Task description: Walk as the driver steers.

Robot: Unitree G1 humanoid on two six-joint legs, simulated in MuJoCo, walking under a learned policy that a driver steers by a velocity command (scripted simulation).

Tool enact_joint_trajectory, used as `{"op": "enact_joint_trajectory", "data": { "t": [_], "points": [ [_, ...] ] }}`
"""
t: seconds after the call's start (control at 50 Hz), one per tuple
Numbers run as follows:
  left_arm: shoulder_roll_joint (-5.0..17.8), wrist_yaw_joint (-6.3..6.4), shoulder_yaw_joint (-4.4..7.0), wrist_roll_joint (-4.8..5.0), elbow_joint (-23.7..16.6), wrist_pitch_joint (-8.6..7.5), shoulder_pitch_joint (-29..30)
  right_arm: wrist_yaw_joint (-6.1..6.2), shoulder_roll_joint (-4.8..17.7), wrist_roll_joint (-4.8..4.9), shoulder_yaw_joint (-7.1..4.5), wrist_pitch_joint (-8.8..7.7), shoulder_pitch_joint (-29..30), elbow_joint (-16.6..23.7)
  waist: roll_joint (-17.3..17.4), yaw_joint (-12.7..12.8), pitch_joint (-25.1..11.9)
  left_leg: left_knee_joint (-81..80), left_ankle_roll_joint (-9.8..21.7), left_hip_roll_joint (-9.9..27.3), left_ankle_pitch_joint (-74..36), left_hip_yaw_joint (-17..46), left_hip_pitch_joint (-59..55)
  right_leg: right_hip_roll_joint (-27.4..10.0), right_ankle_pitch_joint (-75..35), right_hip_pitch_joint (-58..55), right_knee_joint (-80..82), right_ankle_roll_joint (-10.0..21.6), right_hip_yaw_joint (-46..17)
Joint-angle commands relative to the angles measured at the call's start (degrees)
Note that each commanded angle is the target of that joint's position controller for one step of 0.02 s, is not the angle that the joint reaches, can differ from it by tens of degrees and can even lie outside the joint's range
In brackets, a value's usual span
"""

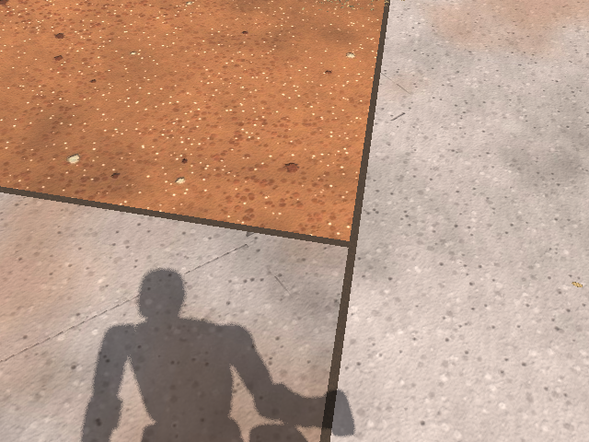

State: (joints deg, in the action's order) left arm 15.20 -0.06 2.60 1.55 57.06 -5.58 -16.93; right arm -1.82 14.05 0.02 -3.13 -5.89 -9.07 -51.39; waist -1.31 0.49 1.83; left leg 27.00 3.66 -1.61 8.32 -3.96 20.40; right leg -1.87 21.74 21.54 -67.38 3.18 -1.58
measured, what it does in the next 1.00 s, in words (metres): walks ahead: right foot, then left foot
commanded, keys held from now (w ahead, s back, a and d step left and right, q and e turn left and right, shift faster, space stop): w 0.16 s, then no key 0.84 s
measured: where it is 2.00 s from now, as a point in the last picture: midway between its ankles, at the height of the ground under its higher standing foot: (309, 335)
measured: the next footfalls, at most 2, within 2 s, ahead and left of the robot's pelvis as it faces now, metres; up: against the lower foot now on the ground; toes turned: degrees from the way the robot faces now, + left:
right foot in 0.38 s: +0.39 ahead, -0.14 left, +0.00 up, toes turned -2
left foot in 0.70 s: +0.33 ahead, +0.10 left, +0.00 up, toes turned +1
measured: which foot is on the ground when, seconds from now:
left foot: down 0.00-0.38, up 0.40-0.68, down 0.70-1.00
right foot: up 0.00-0.36, down 0.38-1.00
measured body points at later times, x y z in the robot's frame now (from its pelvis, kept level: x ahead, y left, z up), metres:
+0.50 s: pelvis +0.24 -0.04 -0.01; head +0.27 -0.06 +0.44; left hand +0.39 +0.20 -0.12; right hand +0.26 -0.31 -0.16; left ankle +0.13 +0.09 -0.67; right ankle +0.35 -0.14 -0.74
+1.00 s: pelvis +0.31 -0.03 +0.00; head +0.32 -0.02 +0.45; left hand +0.39 +0.23 -0.14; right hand +0.34 -0.28 -0.15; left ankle +0.29 +0.10 -0.74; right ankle +0.35 -0.14 -0.73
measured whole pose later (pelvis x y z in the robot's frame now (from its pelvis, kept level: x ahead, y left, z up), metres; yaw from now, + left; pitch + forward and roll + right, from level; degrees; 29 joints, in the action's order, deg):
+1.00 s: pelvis +0.31 -0.03 +0.00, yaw +0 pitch +0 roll +0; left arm 12.7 1.2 2.1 -0.2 59.9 -0.4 -8.7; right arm 2.2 11.4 -0.2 -2.3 -1.4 -14.4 -60.5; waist -0.2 -0.1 1.5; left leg 29.2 -1.1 1.9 17.3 -0.6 11.7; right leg 0.2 11.5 16.1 -27.9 1.0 2.3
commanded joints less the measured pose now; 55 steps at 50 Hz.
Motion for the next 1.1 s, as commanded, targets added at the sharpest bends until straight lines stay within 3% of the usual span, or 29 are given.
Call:
{"op": "enact_joint_trajectory", "data": {
  "t": [0.02, 0.06, 0.1, 0.16, 0.22, 0.28, 0.32, 0.36, 0.38, 0.4, 0.42, 0.44, 0.46, 0.48, 0.5, 0.56, 0.64, 0.68, 0.7, 0.72, 0.74, 0.78, 0.84, 0.94, 1.08, 1.1],
  "points": [
    [4.34, 0.37, 1.5, -0.29, -3.46, -0.08, -0.45, -0.18, 4.73, -0.69, -0.83, -0.77, -2.5, 1.41, 5.24, 0.08, -4.64, -16.74, 9.38, 15.32, -5.82, 18.68, -13.52, -6.51, -5.93, 12.4, 0.54, 0.21, -2.96],
    [3.02, 0.58, 1.43, -0.48, -3.76, 0.98, 0.11, 0.13, 6.09, -0.29, -1.13, -0.98, -4.11, 0.39, 4.98, 0.77, -2.77, -18.89, 10.05, 14.79, -8.43, 15.32, -11.06, -7.13, -7.58, 13.23, 4.28, -0.75, -2.15],
    [3.35, 0.72, 1.59, -1.04, -5.37, 1.32, 4.34, 0.85, 7.66, -0.3, -1.54, -0.87, -6.11, -0.43, 3.92, 0.11, -1.01, -20.26, 10.36, 14.79, -10.37, 13.46, -11.53, -7.47, -12.55, 17.3, 9.95, -2.02, -1.84],
    [2.69, 0.35, 1.48, -1.27, -7.23, 1.02, 10.06, 1.73, 7.84, -0.03, -1.49, -0.25, -8.47, -1.29, 4.2, -1.24, 0.14, -20.9, 8.82, 13.04, -11.37, 9.67, -12.72, -6.68, -21.95, 18.78, 20.41, -2.87, -0.88],
    [1.23, -0.23, 0.75, -1.45, -8.64, 0.45, 15.74, 2.23, 7.94, -0.08, -1.22, 0.32, -10.34, -2.34, 4.4, -2.78, 1.2, -18.56, 6.65, 10.24, -23.04, 4.14, -11.1, -3.1, -28.66, 12.1, 31.47, -2.94, 2.57],
    [1.57, -1.0, 0.56, -1.28, -9.47, 0.27, 18.14, 2.48, 8.01, 0.1, -1.12, 1.33, -12.57, -3.98, 5.68, -3.52, 0.06, -14.27, 5.84, 11.63, -27.28, 4.01, -15.81, -1.21, -29.5, 9.36, 35.92, -2.1, 2.42],
    [3.44, -1.49, 1.0, -1.47, -9.51, -0.05, 17.0, 2.77, 8.48, 0.35, -1.32, 1.98, -11.48, -4.33, 6.71, -1.95, -1.16, -10.29, 4.76, 13.29, -29.07, 5.53, -19.54, -0.63, -26.02, 7.6, 38.28, -0.52, 1.28],
    [6.28, -1.43, 2.22, -2.15, -6.83, -0.48, 9.03, 3.05, 8.92, 0.62, -1.54, 2.48, -8.88, -3.99, 6.34, 2.56, -5.11, -1.43, 2.49, 11.53, -32.98, 5.33, -20.88, 1.28, -28.27, -2.12, 42.64, 1.46, 2.24],
    [9.82, -1.1, 3.19, -2.86, -5.23, -0.71, 3.99, 3.03, 7.97, -0.05, -1.22, 2.43, -10.89, -3.71, 2.3, 3.46, -9.87, 7.75, 0.05, 7.67, -26.87, 3.3, -17.18, -2.32, -48.57, -12.83, 41.59, 3.06, -0.16],
    [12.47, -0.73, 3.34, -4.04, -4.65, -0.3, -0.09, 2.57, 2.91, -1.22, 0.43, 1.91, -17.86, -4.02, -7.11, 1.03, -18.73, 24.63, -3.22, 2.62, -0.89, 2.22, -1.07, -14.92, -68.87, -33.91, 35.82, 10.78, -12.81],
    [8.59, -0.87, 2.13, -3.09, -3.95, 0.57, -1.63, 2.23, 0.32, -0.3, 1.45, 1.86, -22.42, -6.09, -13.11, 1.13, -26.75, 37.05, -5.34, -1.21, 32.31, 6.43, 5.35, -22.29, -70.21, -39.65, 37.83, 17.62, -23.33],
    [6.66, -1.22, 1.53, -1.76, -4.34, 1.16, -0.11, 2.11, 5.43, 0.99, 0.07, 2.32, -19.35, -6.07, -7.61, 1.94, -24.52, 41.11, -5.41, 0.95, 33.32, 10.29, 7.11, -19.54, -54.87, -33.67, 41.0, 16.08, -22.14],
    [6.22, -1.07, 1.29, -1.41, -5.27, 1.48, 5.35, 2.56, 6.71, 1.72, -0.42, 3.09, -14.03, -4.57, -4.87, 1.11, -16.68, 40.99, -5.56, 2.96, 29.94, 8.61, 10.43, -17.42, -42.74, -25.47, 44.18, 13.58, -18.42],
    [4.77, -0.79, 0.67, -1.79, -6.09, 1.67, 9.81, 3.29, 6.48, 1.28, -0.66, 4.08, -10.71, -4.02, -2.42, 0.15, -11.24, 38.57, -5.94, 4.73, 26.58, 7.58, 10.22, -15.26, -33.64, -17.04, 47.27, 11.8, -15.48],
    [4.03, -0.53, 0.38, -2.33, -6.52, 1.79, 13.08, 3.99, 5.83, 0.63, -0.84, 5.2, -10.17, -3.88, -2.93, -1.52, -8.58, 34.86, -6.23, 6.38, 23.23, 7.82, 6.62, -13.84, -26.81, -9.35, 50.07, 10.38, -13.23],
    [4.19, -0.16, 0.54, -3.66, -6.14, 2.31, 15.64, 5.1, 2.92, 0.02, -0.47, 6.62, -12.13, -4.74, -6.46, -3.52, -7.24, 23.52, -6.29, 5.86, 18.22, 5.5, -3.04, -9.84, -19.72, 0.52, 53.66, 9.25, -7.44],
    [4.61, 0.65, 0.5, -2.42, -5.01, 3.05, 15.08, 4.85, 2.92, -0.39, -0.42, 6.95, -10.97, -5.47, -5.46, -3.55, -8.24, 10.18, -5.19, 4.95, 6.14, 3.76, -10.3, -8.96, -5.12, 1.63, 54.54, 7.94, -6.32],
    [3.52, 0.82, 0.08, -1.72, -4.08, 3.6, 14.11, 4.43, 3.09, -1.35, -0.45, 7.04, -10.11, -5.69, -4.32, -3.8, -5.62, 3.56, -3.78, 4.38, 2.58, 3.0, -13.61, -6.96, 6.78, 4.13, 54.65, 4.43, -5.75],
    [2.79, 0.79, -0.19, -1.73, -3.24, 3.77, 12.52, 4.4, 3.9, -1.83, -0.41, 6.99, -9.28, -5.15, -2.78, -3.27, -3.15, -0.54, -2.6, 6.38, 2.35, 5.27, -12.9, -5.61, 10.21, 4.61, 53.96, 1.91, -5.41],
    [3.15, 0.77, -0.02, -2.03, -3.04, 3.87, 11.53, 4.57, 6.22, -1.56, -0.63, 6.85, -8.66, -4.59, 0.36, -1.65, -0.74, -3.23, -1.33, 8.84, 5.67, 7.46, -9.85, -3.38, 8.75, 3.77, 51.31, 0.11, -3.84],
    [2.54, 1.09, 0.15, -1.79, -3.03, 4.16, 9.77, 4.43, 8.35, -0.8, -1.28, 6.54, -7.18, -5.62, 7.88, 0.79, 1.11, -5.04, -0.42, 7.85, 17.34, 7.75, -1.23, 0.11, 3.03, -1.61, 49.34, -1.11, 0.4],
    [3.09, 1.58, 0.29, -2.08, -2.43, 4.41, 9.83, 4.22, 4.52, -1.01, -0.48, 5.24, -5.09, -5.77, 8.81, 0.89, 1.28, -8.56, -2.27, 7.24, 19.26, 7.66, 3.96, 0.15, -4.84, -9.34, 45.16, -1.0, 1.14],
    [2.62, 1.64, 0.29, -2.25, -0.98, 4.61, 8.62, 4.12, 4.03, -0.49, -0.45, 3.96, -5.54, -6.34, 5.55, 0.47, -0.47, -6.21, -3.55, 6.33, 9.85, 6.45, -0.77, -0.23, -9.86, -9.37, 44.18, 0.08, 1.03],
    [2.47, 1.29, 0.34, -1.7, 0.11, 4.5, 9.25, 4.19, 3.93, -0.24, -0.31, 3.97, -7.71, -7.57, 2.89, -0.7, -3.05, -3.35, -2.96, 5.72, 0.08, 5.4, -5.56, -0.4, -18.4, -10.37, 42.51, 0.06, 1.37],
    [2.85, 1.64, 0.43, -1.45, 1.9, 5.22, 8.5, 4.2, 3.48, -0.14, -0.07, 4.56, -7.96, -8.34, 1.46, -0.7, -3.13, -2.5, -2.95, 5.09, -4.05, 4.53, -6.92, -0.56, -22.94, -11.88, 41.19, -0.09, 1.37],
    [2.36, 1.68, 0.33, -1.4, 2.73, 5.36, 7.44, 4.2, 2.99, -0.06, -0.02, 4.71, -9.23, -9.11, 1.55, -0.81, -4.24, -2.95, -2.72, 4.59, 1.3, 3.97, -7.6, 0.16, -17.43, -12.3, 41.01, -0.03, 2.19]
  ]
}}
Keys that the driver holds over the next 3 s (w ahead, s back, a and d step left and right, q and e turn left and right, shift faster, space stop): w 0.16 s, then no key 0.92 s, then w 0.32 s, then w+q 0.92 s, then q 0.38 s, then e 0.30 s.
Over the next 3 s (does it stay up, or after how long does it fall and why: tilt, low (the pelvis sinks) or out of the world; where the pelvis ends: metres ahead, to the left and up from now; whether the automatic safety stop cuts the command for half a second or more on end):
stays up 1.03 0.17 0.00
